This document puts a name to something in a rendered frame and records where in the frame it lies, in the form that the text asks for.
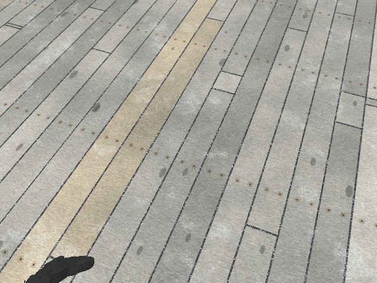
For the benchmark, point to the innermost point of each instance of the robot left hand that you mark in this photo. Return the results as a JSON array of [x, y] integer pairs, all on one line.
[[60, 268]]

